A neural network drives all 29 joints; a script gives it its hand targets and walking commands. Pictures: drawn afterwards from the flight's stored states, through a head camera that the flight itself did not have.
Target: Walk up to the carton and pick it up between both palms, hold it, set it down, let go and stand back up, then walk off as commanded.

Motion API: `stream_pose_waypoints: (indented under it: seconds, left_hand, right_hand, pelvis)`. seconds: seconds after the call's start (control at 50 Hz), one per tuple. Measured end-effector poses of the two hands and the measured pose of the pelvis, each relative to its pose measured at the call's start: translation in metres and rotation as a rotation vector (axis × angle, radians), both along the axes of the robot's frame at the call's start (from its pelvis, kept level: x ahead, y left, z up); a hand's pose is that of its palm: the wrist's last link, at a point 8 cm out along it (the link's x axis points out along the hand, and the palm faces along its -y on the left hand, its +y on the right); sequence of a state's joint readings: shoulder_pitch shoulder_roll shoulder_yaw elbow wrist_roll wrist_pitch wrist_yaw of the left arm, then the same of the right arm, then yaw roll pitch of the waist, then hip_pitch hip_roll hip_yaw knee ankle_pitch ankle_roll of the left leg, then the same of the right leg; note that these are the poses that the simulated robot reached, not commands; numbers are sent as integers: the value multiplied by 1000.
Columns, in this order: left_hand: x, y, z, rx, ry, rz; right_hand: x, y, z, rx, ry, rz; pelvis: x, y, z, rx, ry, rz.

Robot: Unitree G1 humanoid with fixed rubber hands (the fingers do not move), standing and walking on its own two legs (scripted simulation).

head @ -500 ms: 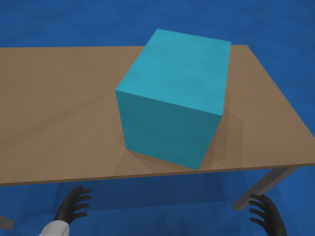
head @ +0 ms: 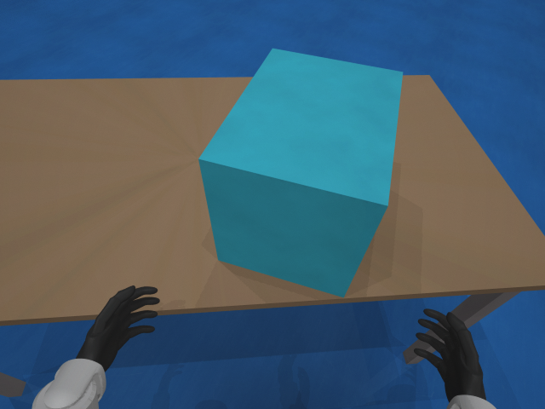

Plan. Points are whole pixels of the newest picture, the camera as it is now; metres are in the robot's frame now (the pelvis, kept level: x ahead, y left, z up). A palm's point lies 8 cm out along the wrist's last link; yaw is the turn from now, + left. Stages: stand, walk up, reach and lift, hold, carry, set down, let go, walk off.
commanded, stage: reach and lift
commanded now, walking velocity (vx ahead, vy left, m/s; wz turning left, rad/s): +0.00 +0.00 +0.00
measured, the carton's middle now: (307, 169) +0.49 -0.04 +0.05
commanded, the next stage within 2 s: none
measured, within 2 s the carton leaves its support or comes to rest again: neither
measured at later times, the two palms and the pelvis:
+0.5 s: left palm (107, 297) +0.25 +0.24 +0.06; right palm (446, 329) +0.21 -0.19 +0.06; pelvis +0.00 +0.00 +0.00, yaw +0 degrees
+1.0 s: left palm (120, 242) +0.31 +0.23 +0.09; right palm (440, 268) +0.27 -0.19 +0.09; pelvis +0.01 +0.00 +0.00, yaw +0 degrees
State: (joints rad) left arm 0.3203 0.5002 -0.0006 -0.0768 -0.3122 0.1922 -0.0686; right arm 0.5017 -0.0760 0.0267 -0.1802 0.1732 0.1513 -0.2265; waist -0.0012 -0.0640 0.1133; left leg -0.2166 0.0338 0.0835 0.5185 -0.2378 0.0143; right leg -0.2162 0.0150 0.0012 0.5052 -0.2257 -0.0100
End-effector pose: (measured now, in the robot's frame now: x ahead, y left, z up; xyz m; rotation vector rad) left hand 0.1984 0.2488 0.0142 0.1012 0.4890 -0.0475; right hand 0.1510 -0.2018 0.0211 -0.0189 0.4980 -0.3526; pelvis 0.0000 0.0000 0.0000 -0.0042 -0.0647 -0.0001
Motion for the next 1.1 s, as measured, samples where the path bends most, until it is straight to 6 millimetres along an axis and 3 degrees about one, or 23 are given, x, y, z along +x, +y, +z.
stream_pose_waypoints:
  seconds: [0.12,0.3,0.64,0.92,1.1]
  left_hand:
    - [5,-6,11,-15,-45,-29]
    - [15,-5,25,-32,-86,-47]
    - [67,-11,52,-26,-98,-78]
    - [101,-17,70,-19,-111,-93]
    - [124,-18,89,-14,-142,-96]
  right_hand:
    - [7,1,15,3,-44,-9]
    - [18,5,20,16,-36,1]
    - [77,17,42,35,-102,47]
    - [111,17,59,44,-146,46]
    - [134,14,84,30,-219,62]
  pelvis:
    - [0,0,0,0,0,0]
    - [0,0,0,0,0,0]
    - [6,0,1,0,13,0]
    - [12,0,2,0,26,0]
    - [10,0,3,0,27,0]
